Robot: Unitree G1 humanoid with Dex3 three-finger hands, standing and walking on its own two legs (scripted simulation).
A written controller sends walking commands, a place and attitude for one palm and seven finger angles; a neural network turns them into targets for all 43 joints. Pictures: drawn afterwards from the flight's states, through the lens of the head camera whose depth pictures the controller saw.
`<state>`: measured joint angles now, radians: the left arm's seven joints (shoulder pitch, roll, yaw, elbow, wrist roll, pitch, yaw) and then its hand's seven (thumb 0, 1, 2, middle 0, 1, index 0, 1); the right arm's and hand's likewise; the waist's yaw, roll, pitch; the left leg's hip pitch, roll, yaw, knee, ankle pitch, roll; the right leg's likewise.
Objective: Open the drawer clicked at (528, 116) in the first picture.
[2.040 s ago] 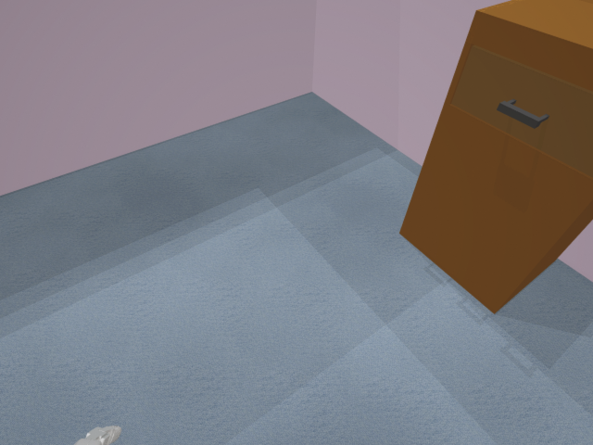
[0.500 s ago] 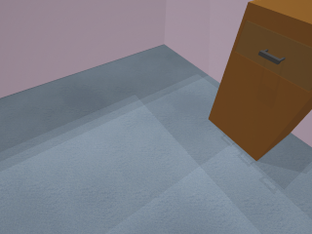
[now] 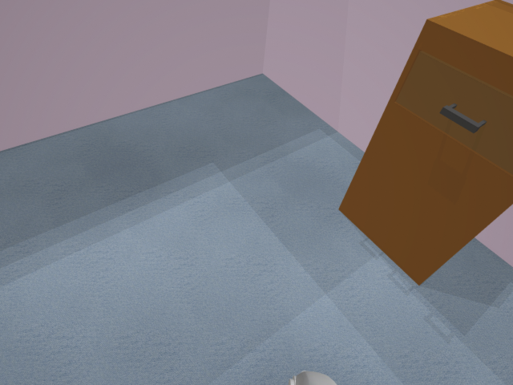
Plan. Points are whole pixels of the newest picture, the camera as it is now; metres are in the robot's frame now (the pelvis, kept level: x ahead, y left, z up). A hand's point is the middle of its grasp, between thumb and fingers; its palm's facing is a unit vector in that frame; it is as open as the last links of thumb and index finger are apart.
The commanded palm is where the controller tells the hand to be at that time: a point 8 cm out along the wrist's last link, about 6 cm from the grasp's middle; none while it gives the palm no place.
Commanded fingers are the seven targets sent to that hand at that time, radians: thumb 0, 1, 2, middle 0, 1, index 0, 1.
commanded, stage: walk to a spot facing it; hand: left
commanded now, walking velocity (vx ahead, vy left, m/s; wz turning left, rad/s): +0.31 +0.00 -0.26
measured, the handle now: (463, 116) +0.84 -0.59 -0.02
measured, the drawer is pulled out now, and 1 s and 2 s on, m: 0.00 0.00 0.00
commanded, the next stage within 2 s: turn to face it in 0.12 s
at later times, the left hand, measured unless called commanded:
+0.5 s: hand (183, 325) +0.26 +0.14 -0.18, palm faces -0.10 -0.97 -0.22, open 7.3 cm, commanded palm none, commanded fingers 0.00 0.90 0.90 -0.20 -0.30 -0.20 -0.30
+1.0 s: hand (176, 273) +0.36 +0.18 -0.17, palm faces -0.36 -0.91 -0.22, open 7.4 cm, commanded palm none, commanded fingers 0.00 0.90 0.90 -0.20 -0.30 -0.20 -0.30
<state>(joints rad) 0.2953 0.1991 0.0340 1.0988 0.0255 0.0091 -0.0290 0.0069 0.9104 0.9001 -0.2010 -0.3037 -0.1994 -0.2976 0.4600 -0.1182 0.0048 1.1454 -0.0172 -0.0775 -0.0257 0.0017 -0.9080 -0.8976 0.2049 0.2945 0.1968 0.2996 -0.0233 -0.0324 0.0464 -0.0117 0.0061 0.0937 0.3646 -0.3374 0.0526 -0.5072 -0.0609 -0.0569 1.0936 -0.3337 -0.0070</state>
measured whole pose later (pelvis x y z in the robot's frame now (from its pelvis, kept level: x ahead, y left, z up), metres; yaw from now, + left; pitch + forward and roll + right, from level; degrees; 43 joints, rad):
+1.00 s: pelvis +0.22 +0.00 +0.00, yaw -26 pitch -1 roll -1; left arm 0.20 0.26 0.11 0.94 0.02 0.08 -0.03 0.00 0.91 0.90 -0.20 -0.30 -0.20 -0.30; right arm 0.20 -0.17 -0.03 0.94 -0.02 0.00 -0.03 0.00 -0.91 -0.90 0.21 0.29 0.20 0.30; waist 0.02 -0.02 0.09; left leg -0.16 0.13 0.24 0.49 -0.30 0.00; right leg -0.48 -0.06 -0.03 1.03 -0.41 0.07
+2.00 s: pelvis +0.23 +0.00 +0.00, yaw -51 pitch +0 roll -2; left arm 0.24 0.23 0.08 1.03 0.03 0.07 -0.03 0.00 0.91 0.90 -0.20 -0.30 -0.20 -0.30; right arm 0.32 -0.16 -0.03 1.01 -0.03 -0.03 -0.03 0.00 -0.91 -0.90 0.21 0.30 0.20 0.30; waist -0.03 -0.02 0.03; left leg -0.15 0.07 0.20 0.40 -0.26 0.04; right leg -0.39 -0.05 -0.02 0.95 -0.38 0.05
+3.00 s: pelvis +0.38 -0.25 -0.01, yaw -50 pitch -1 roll +1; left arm 0.21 0.18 0.06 1.04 0.03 -0.01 0.01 0.01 0.94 0.90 -0.20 -0.30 -0.20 -0.30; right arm 0.27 -0.17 -0.03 1.08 -0.02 -0.04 -0.03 -0.01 -0.94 -0.90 0.20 0.29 0.20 0.30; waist 0.00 -0.01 0.05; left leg -0.17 0.02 0.17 0.45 -0.26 0.02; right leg -0.44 -0.10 -0.08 0.77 -0.29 0.02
